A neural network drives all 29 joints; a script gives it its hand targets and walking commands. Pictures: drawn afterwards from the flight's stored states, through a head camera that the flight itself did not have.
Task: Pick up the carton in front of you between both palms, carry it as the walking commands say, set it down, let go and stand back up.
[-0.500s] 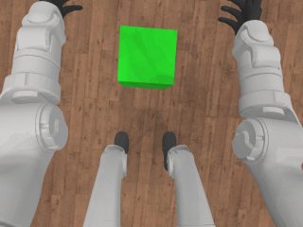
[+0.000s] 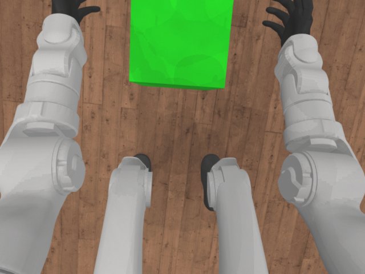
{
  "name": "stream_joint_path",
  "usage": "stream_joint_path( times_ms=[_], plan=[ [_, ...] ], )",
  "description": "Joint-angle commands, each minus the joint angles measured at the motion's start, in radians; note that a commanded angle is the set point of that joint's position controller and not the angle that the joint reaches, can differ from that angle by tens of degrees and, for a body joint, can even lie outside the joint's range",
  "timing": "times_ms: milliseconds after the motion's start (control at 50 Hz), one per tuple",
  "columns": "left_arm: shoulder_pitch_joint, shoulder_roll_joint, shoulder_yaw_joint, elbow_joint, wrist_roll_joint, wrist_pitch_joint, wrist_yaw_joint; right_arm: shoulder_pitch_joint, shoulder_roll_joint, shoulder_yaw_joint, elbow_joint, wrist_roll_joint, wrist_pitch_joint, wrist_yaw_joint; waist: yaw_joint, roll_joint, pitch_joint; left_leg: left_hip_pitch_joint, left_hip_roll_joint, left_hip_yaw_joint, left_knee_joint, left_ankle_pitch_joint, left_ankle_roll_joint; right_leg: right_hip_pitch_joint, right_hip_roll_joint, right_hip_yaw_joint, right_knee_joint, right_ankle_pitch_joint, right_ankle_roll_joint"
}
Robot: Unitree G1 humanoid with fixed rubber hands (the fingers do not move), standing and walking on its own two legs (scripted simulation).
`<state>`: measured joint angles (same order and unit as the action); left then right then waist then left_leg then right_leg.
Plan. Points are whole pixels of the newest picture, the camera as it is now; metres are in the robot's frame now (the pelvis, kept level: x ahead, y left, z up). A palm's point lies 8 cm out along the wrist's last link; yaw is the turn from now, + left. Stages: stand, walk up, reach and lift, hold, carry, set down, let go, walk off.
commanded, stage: reach and lift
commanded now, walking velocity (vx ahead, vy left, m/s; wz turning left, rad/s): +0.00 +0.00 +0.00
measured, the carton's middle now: (178, 48) +0.54 +0.01 -0.39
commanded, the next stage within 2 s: none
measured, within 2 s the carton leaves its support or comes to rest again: leaves its support in 1.34 s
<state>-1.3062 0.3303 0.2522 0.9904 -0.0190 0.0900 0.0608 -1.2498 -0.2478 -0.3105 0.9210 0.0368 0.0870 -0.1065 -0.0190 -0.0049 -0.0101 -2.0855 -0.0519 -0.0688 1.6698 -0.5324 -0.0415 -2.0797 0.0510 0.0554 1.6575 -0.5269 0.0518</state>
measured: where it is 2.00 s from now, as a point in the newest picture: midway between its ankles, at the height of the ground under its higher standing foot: (176, 192)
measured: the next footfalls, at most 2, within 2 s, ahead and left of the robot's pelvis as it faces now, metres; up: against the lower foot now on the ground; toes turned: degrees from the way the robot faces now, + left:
none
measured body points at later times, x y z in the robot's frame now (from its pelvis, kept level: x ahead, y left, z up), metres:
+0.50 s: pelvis -0.04 +0.00 -0.13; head +0.35 +0.01 +0.07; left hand +0.55 +0.19 -0.33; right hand +0.54 -0.18 -0.33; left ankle +0.07 +0.13 -0.48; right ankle +0.07 -0.13 -0.48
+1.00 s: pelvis -0.04 +0.00 -0.14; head +0.35 +0.01 +0.07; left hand +0.55 +0.16 -0.32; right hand +0.54 -0.15 -0.32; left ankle +0.07 +0.13 -0.48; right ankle +0.07 -0.13 -0.48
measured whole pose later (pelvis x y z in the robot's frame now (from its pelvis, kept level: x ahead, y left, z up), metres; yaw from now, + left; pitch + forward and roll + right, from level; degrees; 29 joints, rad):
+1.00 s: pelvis -0.04 +0.00 -0.14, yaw +0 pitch +35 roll -1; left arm -1.70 0.39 0.07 1.22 -0.16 0.10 0.10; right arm -1.65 -0.30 -0.18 1.16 0.14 0.10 -0.14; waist -0.01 -0.01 0.50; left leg -2.21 -0.04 -0.05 2.20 -0.59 -0.04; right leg -2.20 0.05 0.04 2.18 -0.59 0.06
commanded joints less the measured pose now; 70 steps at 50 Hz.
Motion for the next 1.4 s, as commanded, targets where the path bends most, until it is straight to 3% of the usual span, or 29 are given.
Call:
stream_joint_path(
  times_ms=[0, 20, 40, 100, 160, 240, 360, 500, 580, 680, 820, 880, 940, 980, 1020, 1060, 1120, 1220, 1320, 1380],
  plan=[
    [-0.325, 0.164, -0.068, -0.123, -0.077, -0.005, 0.020, -0.282, -0.162, 0.059, -0.118, 0.069, -0.002, -0.022, -0.009, 0.049, -1.270, 0.697, -0.014, 0.111, 0.059, 0.594, -0.018, 0.612, 0.022, -0.124, 0.064, 0.572, 0.025],
    [-0.347, 0.176, -0.076, -0.142, -0.096, 0.005, 0.026, -0.324, -0.185, 0.077, -0.123, 0.087, 0.006, -0.028, 0.003, 0.048, -1.291, 0.620, -0.016, 0.128, 0.076, 0.507, -0.023, 0.689, 0.016, -0.114, 0.092, 0.558, 0.015],
    [-0.376, 0.192, -0.095, -0.125, -0.109, 0.013, 0.028, -0.342, -0.186, 0.084, -0.119, 0.104, 0.017, -0.031, -0.012, 0.036, -1.264, 0.609, -0.009, 0.127, 0.090, 0.467, -0.019, 0.658, 0.018, -0.127, 0.108, 0.512, 0.019],
    [-0.456, 0.207, -0.123, -0.094, -0.137, 0.040, 0.031, -0.417, -0.212, 0.106, -0.080, 0.133, 0.040, -0.033, -0.006, 0.069, -1.193, 0.640, 0.003, 0.126, 0.145, 0.387, -0.017, 0.532, 0.009, -0.146, 0.151, 0.363, 0.015],
    [-0.520, 0.213, -0.136, -0.012, -0.149, 0.048, 0.030, -0.490, -0.221, 0.109, -0.005, 0.142, 0.048, -0.029, -0.005, 0.066, -1.059, 0.561, 0.017, 0.124, 0.180, 0.257, -0.016, 0.468, -0.002, -0.150, 0.190, 0.241, 0.009],
    [-0.572, 0.225, -0.137, 0.090, -0.144, 0.037, 0.022, -0.552, -0.227, 0.111, 0.088, 0.131, 0.038, -0.018, -0.001, 0.043, -0.914, 0.469, 0.029, 0.117, 0.233, 0.181, -0.009, 0.430, -0.015, -0.137, 0.248, 0.176, 0.007],
    [-0.656, 0.255, -0.141, 0.119, -0.145, -0.001, 0.014, -0.639, -0.262, 0.119, 0.130, 0.126, 0.001, -0.012, 0.003, 0.027, -0.823, 0.415, 0.032, 0.103, 0.317, 0.206, -0.007, 0.416, -0.022, -0.119, 0.335, 0.209, 0.004],
    [-0.658, 0.235, -0.199, 0.100, -0.190, -0.030, 0.017, -0.635, -0.260, 0.148, 0.131, 0.155, -0.032, -0.013, -0.018, 0.045, -0.873, 0.522, 0.019, 0.089, 0.404, 0.410, -0.003, 0.451, -0.011, -0.118, 0.418, 0.395, 0.002],
    [-0.607, 0.221, -0.200, 0.091, -0.195, -0.031, 0.025, -0.596, -0.230, 0.179, 0.114, 0.178, -0.036, -0.019, -0.006, 0.035, -0.948, 0.551, 0.010, 0.102, 0.419, 0.465, -0.003, 0.500, -0.003, -0.122, 0.429, 0.454, 0.004],
    [-0.553, 0.203, -0.177, 0.142, -0.170, -0.029, 0.024, -0.552, -0.202, 0.170, 0.147, 0.170, -0.029, -0.021, 0.007, 0.022, -0.838, 0.439, 0.012, 0.110, 0.403, 0.382, -0.002, 0.471, 0.003, -0.112, 0.415, 0.396, 0.005],
    [-0.639, 0.167, -0.198, 0.116, -0.173, -0.026, 0.017, -0.628, -0.173, 0.164, 0.133, 0.150, -0.024, -0.016, -0.005, 0.036, -0.782, 0.414, 0.010, 0.107, 0.382, 0.287, -0.001, 0.449, 0.009, -0.113, 0.394, 0.309, -0.004],
    [-0.685, 0.078, -0.231, 0.117, -0.184, -0.017, 0.006, -0.676, -0.097, 0.189, 0.136, 0.153, -0.017, -0.006, -0.007, 0.035, -0.754, 0.427, -0.002, 0.104, 0.374, 0.251, 0.001, 0.460, 0.017, -0.113, 0.386, 0.277, -0.008],
    [-0.709, -0.024, -0.216, 0.118, -0.149, -0.004, -0.012, -0.693, -0.018, 0.161, 0.138, 0.099, -0.005, 0.007, -0.022, 0.034, -0.703, 0.431, -0.017, 0.103, 0.368, 0.221, -0.005, 0.486, 0.026, -0.118, 0.382, 0.250, -0.012],
    [-0.818, -0.423, -0.273, 0.105, -0.133, 0.020, -0.102, -0.820, 0.385, 0.224, 0.120, 0.075, 0.022, 0.098, -0.018, 0.039, -0.660, 0.419, -0.038, 0.104, 0.373, 0.212, 0.007, 0.452, 0.048, -0.125, 0.391, 0.236, -0.022],
    [-0.813, -0.709, -0.260, 0.079, -0.091, 0.058, -0.198, -0.855, 0.660, 0.237, 0.098, 0.033, 0.062, 0.198, -0.017, 0.041, -0.605, 0.377, -0.053, 0.110, 0.386, 0.193, 0.020, 0.405, 0.061, -0.133, 0.404, 0.208, -0.027],
    [-0.784, -0.827, -0.246, 0.043, -0.075, 0.087, -0.259, -0.828, 0.780, 0.230, 0.061, 0.018, 0.096, 0.263, -0.017, 0.031, -0.559, 0.339, -0.058, 0.124, 0.389, 0.183, 0.030, 0.360, 0.067, -0.148, 0.406, 0.193, -0.029],
    [-0.758, -0.894, -0.256, 0.006, -0.079, 0.110, -0.293, -0.793, 0.840, 0.242, 0.016, 0.015, 0.122, 0.298, -0.019, 0.026, -0.548, 0.321, -0.059, 0.127, 0.399, 0.210, 0.038, 0.337, 0.063, -0.151, 0.415, 0.209, -0.034],
    [-0.786, -0.983, -0.363, -0.113, -0.155, 0.123, -0.285, -0.819, 0.932, 0.347, -0.103, 0.096, 0.141, 0.305, -0.014, 0.021, -0.796, 0.431, -0.065, 0.134, 0.415, 0.342, 0.041, 0.428, 0.065, -0.157, 0.435, 0.344, -0.040],
    [-0.865, -1.099, -0.481, -0.392, -0.221, 0.141, -0.242, -0.891, 1.055, 0.488, -0.333, 0.187, 0.164, 0.270, -0.006, 0.034, -1.444, 0.754, -0.081, 0.141, 0.404, 0.654, 0.028, 0.646, 0.081, -0.166, 0.422, 0.623, -0.030],
    [-0.858, -1.169, -0.507, -0.507, -0.200, 0.172, -0.207, -0.892, 1.119, 0.541, -0.440, 0.182, 0.194, 0.246, 0.013, 0.047, -1.727, 0.841, -0.099, 0.160, 0.365, 0.684, 0.017, 0.709, 0.105, -0.170, 0.381, 0.639, -0.016]
  ],
)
